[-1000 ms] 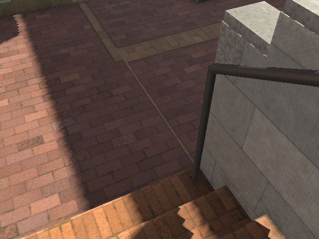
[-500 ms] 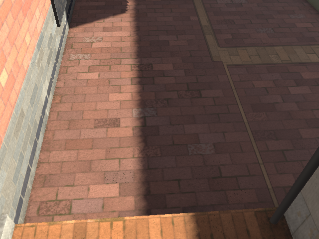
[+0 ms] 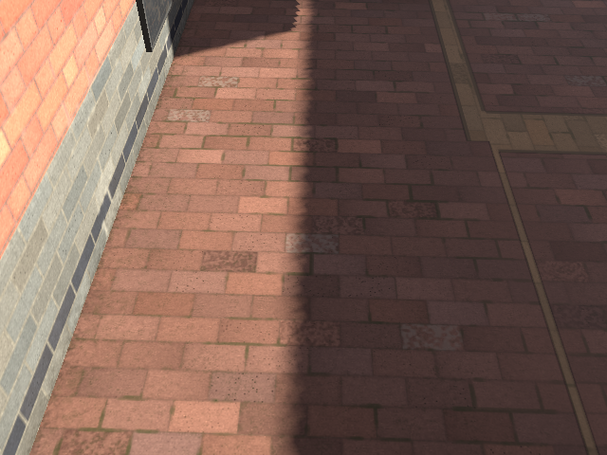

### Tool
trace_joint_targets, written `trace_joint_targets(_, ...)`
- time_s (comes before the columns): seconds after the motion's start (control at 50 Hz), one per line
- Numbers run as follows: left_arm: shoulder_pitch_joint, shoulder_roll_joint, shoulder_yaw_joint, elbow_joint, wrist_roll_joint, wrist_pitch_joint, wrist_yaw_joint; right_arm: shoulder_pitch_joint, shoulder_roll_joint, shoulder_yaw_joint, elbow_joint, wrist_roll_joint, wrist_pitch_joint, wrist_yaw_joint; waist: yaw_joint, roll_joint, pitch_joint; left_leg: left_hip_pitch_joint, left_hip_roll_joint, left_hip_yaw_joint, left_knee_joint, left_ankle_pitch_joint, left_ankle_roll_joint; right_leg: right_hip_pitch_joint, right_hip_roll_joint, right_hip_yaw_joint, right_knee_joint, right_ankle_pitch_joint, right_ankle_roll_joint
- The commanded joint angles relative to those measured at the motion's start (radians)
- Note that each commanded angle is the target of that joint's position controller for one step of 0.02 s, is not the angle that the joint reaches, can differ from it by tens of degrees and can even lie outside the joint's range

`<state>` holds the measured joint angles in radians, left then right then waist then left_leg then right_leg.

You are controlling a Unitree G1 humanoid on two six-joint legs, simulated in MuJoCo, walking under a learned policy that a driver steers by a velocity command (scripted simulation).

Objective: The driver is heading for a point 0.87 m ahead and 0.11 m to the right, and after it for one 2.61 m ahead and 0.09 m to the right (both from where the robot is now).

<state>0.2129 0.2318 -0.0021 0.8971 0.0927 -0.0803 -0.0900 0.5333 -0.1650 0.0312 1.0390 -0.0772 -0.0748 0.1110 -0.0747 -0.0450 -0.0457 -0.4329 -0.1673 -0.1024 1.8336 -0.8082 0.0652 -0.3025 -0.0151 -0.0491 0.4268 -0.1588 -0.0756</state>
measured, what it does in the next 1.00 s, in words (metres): goes down: left foot 0.18 m lower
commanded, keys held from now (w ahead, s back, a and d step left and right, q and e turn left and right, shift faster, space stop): w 0.62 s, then w+e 0.38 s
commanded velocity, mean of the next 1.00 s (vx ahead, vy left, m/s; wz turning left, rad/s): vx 0.50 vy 0.00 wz -0.08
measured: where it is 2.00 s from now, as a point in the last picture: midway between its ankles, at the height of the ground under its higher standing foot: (294, 387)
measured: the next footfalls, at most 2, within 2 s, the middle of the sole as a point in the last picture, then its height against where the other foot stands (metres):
left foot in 0.50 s outside the picture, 0.18 m lower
right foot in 1.04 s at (335, 420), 0.18 m lower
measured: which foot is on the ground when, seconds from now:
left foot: up 0.00-0.48, down 0.50-1.00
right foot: down 0.00-0.52, up 0.54-1.00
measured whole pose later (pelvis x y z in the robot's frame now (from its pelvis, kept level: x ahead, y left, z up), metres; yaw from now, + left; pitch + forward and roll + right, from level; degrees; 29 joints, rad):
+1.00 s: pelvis +0.61 +0.00 -0.31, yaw -8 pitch +0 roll +6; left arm -0.01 0.23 -0.01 0.85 -0.05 -0.05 -0.10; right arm 0.60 -0.12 0.03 1.10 0.00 -0.07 -0.03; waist -0.14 -0.08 0.03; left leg -0.01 -0.01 0.22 1.05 -0.85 -0.01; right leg -0.54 -0.11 0.05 0.44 0.44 -0.09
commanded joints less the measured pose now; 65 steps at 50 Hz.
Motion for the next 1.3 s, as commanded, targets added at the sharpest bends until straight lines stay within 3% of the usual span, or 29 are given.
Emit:
trace_joint_targets(0.02, 0.354, 0.199, 0.072, 0.069, 0.003, 0.030, -0.012, -0.079, -0.112, -0.025, -0.168, 0.030, 0.008, -0.016, 0.197, 0.026, -0.081, -0.991, 0.086, -0.007, 0.323, 0.156, -0.050, 0.784, -0.474, 0.538, 0.038, 0.300, -0.375)
trace_joint_targets(0.04, 0.280, 0.033, 0.018, 0.072, 0.020, 0.026, -0.003, -0.086, -0.079, -0.013, -0.151, 0.027, 0.013, -0.046, 0.129, 0.152, 0.051, -0.891, 0.178, -0.097, 0.092, 0.418, 0.000, 0.480, -0.406, 0.435, -0.023, 0.057, -0.282)
trace_joint_targets(0.08, 0.153, -0.086, -0.022, 0.056, 0.020, -0.019, 0.042, -0.064, 0.011, 0.016, -0.145, -0.015, 0.011, -0.049, -0.011, 0.074, 0.202, -0.584, 0.319, -0.084, -0.355, 0.766, 0.064, -0.084, -0.232, 0.283, -0.122, 0.052, -0.214)
trace_joint_targets(0.12, 0.136, -0.068, -0.024, 0.061, -0.032, -0.062, 0.062, -0.168, -0.032, 0.002, -0.141, -0.047, 0.012, -0.017, 0.060, 0.068, 0.149, -0.309, 0.290, 0.050, -0.739, 1.024, 0.051, -0.317, -0.124, 0.128, -0.143, -0.079, -0.230)
trace_joint_targets(0.18, 0.295, 0.059, -0.010, 0.149, 0.015, -0.071, 0.058, -0.183, -0.051, 0.004, -0.135, -0.040, 0.006, 0.018, 0.053, 0.035, 0.113, -0.260, 0.256, 0.066, -0.592, 1.068, -0.008, -0.331, -0.155, 0.205, 0.020, 0.009, -0.243)
trace_joint_targets(0.24, 0.562, -0.029, -0.042, 0.257, 0.011, -0.080, 0.106, -0.465, -0.074, 0.012, -0.227, -0.044, 0.001, -0.038, 0.216, 0.033, 0.138, -0.905, 0.332, -0.102, -0.981, 1.140, -0.058, 0.376, -0.269, 0.439, 0.157, -0.036, -0.258)
trace_joint_targets(0.3, 0.458, -0.043, -0.068, 0.206, 0.011, -0.052, 0.073, -0.485, -0.071, 0.026, -0.212, -0.046, 0.001, -0.027, 0.161, -0.010, 0.171, -0.315, 0.289, 0.063, -1.088, 1.430, -0.031, -0.198, -0.134, 0.287, 0.174, -0.208, -0.220)
trace_joint_targets(0.36, 0.398, -0.006, -0.059, 0.175, 0.011, -0.053, 0.061, -0.544, -0.121, 0.013, -0.271, -0.036, 0.021, -0.028, 0.145, 0.037, 0.190, -0.045, 0.261, 0.104, -1.108, 1.271, -0.039, -0.325, -0.114, 0.241, 0.209, -0.293, -0.178)
trace_joint_targets(0.44, 0.521, 0.047, -0.019, 0.229, -0.034, -0.021, 0.099, -0.715, -0.090, 0.021, -0.308, -0.038, 0.018, -0.024, 0.291, 0.000, 0.219, -0.167, 0.255, 0.106, -1.515, 0.927, -0.049, 0.171, -0.155, 0.325, 0.369, -0.063, -0.167)
trace_joint_targets(0.48, 0.476, 0.053, -0.011, 0.241, -0.021, 0.012, 0.074, -0.450, -0.114, 0.001, -0.176, -0.006, 0.000, -0.035, 0.186, 0.090, 0.145, 0.189, 0.292, 0.082, -1.715, 1.231, -0.021, 0.123, -0.084, 0.254, 0.640, -0.009, -0.110)
trace_joint_targets(0.52, 0.503, -0.016, -0.021, 0.264, 0.026, 0.029, -0.021, 0.260, -0.252, -0.091, 0.010, -0.030, -0.012, -0.050, -0.112, 0.277, -0.110, 1.109, 0.397, 0.089, -1.421, 1.698, 0.185, -0.428, 0.047, 0.123, 1.313, -0.257, 0.030)
trace_joint_targets(0.54, 0.561, -0.071, -0.014, 0.224, -0.019, 0.022, -0.048, 0.282, -0.354, -0.122, 0.024, -0.016, 0.001, -0.028, -0.033, 0.318, -0.352, 1.350, 0.555, 0.006, -1.100, 2.066, 0.326, -0.607, 0.061, 0.067, 1.669, -0.698, 0.068)
trace_joint_targets(0.56, 0.349, 0.010, 0.003, 0.115, -0.042, 0.008, -0.057, 0.243, -0.335, -0.131, 0.022, -0.047, 0.016, -0.035, -0.093, 0.174, -0.285, 1.327, 0.599, -0.116, -1.159, 1.866, 0.346, -0.835, 0.056, 0.071, 1.705, -0.703, 0.080)
trace_joint_targets(0.58, 0.175, 0.035, 0.009, 0.035, -0.050, -0.007, -0.038, 0.085, -0.254, -0.115, -0.027, -0.031, 0.018, -0.049, -0.081, 0.064, -0.122, 1.077, 0.597, -0.106, -1.304, 1.368, 0.292, -0.897, -0.020, 0.071, 1.468, -0.558, 0.053)
trace_joint_targets(0.64, 0.140, -0.055, 0.000, 0.048, 0.008, -0.029, 0.035, -0.207, -0.028, -0.033, -0.101, -0.019, -0.022, -0.057, 0.126, 0.053, 0.209, 0.178, 0.441, -0.006, -1.505, 0.842, 0.217, -0.514, -0.162, 0.168, 0.885, -0.033, -0.067)
trace_joint_targets(0.68, 0.122, -0.059, 0.011, 0.074, 0.026, -0.013, 0.017, -0.157, -0.072, -0.038, -0.089, 0.023, -0.051, -0.071, 0.104, 0.096, 0.184, 0.025, 0.397, 0.038, -1.566, 0.791, 0.259, -0.351, -0.119, 0.094, 0.638, 0.213, -0.052)
trace_joint_targets(0.78, -0.003, -0.041, -0.012, 0.006, 0.003, -0.013, 0.018, -0.046, -0.024, 0.000, -0.025, -0.037, -0.074, -0.098, 0.060, 0.051, 0.117, 0.084, 0.374, 0.098, -1.335, 0.646, 0.167, -0.318, -0.142, 0.171, 0.259, 0.806, 0.009)
trace_joint_targets(0.86, -0.179, 0.068, -0.001, -0.081, 0.018, 0.009, 0.010, 0.040, -0.042, 0.015, 0.001, -0.031, -0.064, -0.095, 0.025, 0.023, 0.239, 0.165, 0.424, 0.036, -1.257, 0.535, 0.149, -0.392, -0.133, 0.132, 0.220, 0.639, -0.017)
trace_joint_targets(0.92, -0.363, 0.026, -0.024, -0.130, 0.006, 0.012, 0.003, 0.227, -0.055, 0.011, 0.071, -0.016, -0.036, -0.135, -0.088, 0.038, 0.300, 0.439, 0.433, 0.008, -1.193, 0.572, 0.119, -0.529, -0.148, 0.095, 0.012, 0.565, 0.009)
trace_joint_targets(0.94, -0.509, 0.025, 0.000, -0.171, -0.233, 0.009, -0.005, 0.081, -0.155, -0.047, 0.046, 0.133, -0.007, -0.163, -0.109, 0.026, 0.381, 0.250, 0.393, 0.035, -1.083, 0.631, 0.080, -0.487, -0.060, 0.126, 0.048, 0.544, 0.011)
trace_joint_targets(0.98, -0.375, 0.008, -0.006, -0.133, -0.202, 0.012, -0.018, 0.064, -0.158, -0.054, 0.036, 0.113, 0.015, -0.161, -0.053, 0.033, 0.265, 0.251, 0.386, 0.106, -0.929, 0.753, 0.054, -0.279, -0.069, 0.075, -0.041, 0.601, -0.016)
trace_joint_targets(1.02, 0.017, 0.099, 0.058, -0.002, -0.148, 0.033, 0.003, 0.019, -0.122, -0.061, 0.020, 0.089, 0.004, -0.128, 0.120, 0.004, 0.027, 0.114, 0.317, 0.178, -0.515, 0.977, 0.018, 0.259, 0.028, -0.053, -0.049, 0.687, -0.055)
trace_joint_targets(1.04, 0.244, 0.168, 0.088, 0.070, -0.124, 0.051, 0.019, -0.012, -0.128, -0.067, 0.009, 0.082, -0.011, -0.119, 0.235, -0.065, -0.042, -0.157, 0.239, 0.224, -0.129, 0.660, -0.046, 0.625, -0.044, 0.018, 0.001, 0.878, -0.115)
trace_joint_targets(1.06, 0.317, 0.268, 0.092, 0.093, -0.085, 0.028, 0.032, 0.086, -0.033, -0.048, -0.028, 0.103, -0.041, -0.105, 0.205, -0.271, -0.249, -0.545, 0.181, 0.134, 0.279, -0.075, -0.105, 1.043, -0.292, 0.270, 0.331, 1.348, -0.293)
trace_joint_targets(1.08, 0.322, 0.241, 0.095, 0.070, -0.095, 0.034, 0.052, -0.014, -0.108, -0.056, -0.112, 0.126, -0.071, -0.104, 0.265, -0.275, -0.440, -0.656, 0.211, 0.022, 0.279, -0.040, -0.132, 1.128, -0.354, 0.414, 0.309, 1.305, -0.392)
trace_joint_targets(1.14, 0.100, 0.218, 0.093, -0.037, -0.092, 0.062, 0.099, -0.205, -0.103, -0.064, -0.227, 0.136, -0.059, -0.139, 0.142, 0.165, -0.320, -0.664, 0.272, 0.004, -0.088, 0.310, -0.113, 0.601, -0.406, 0.616, 0.007, 0.424, -0.340)
trace_joint_targets(1.2, -0.188, 0.179, 0.080, -0.132, -0.100, 0.048, 0.105, -0.202, -0.082, -0.086, -0.242, 0.074, 0.010, -0.180, -0.020, 0.107, 0.019, -0.224, 0.288, 0.032, -0.667, 0.442, -0.156, -0.218, -0.225, 0.366, -0.097, 0.526, -0.241)
trace_joint_targets(1.24, -0.169, 0.175, 0.091, -0.148, -0.090, 0.046, 0.126, -0.272, -0.101, -0.103, -0.257, 0.076, -0.009, -0.182, 0.008, -0.012, -0.050, 0.048, 0.187, 0.089, -0.979, 0.741, -0.171, -0.310, -0.055, 0.216, -0.056, 0.534, -0.186)
trace_joint_targets(1.3, -0.091, 0.164, 0.099, -0.116, -0.128, 0.064, 0.151, -0.373, -0.100, -0.108, -0.300, 0.097, -0.002, -0.159, 0.029, -0.071, -0.116, 0.122, 0.150, 0.036, -1.164, 0.870, -0.175, -0.167, -0.089, 0.287, -0.018, 0.389, -0.162)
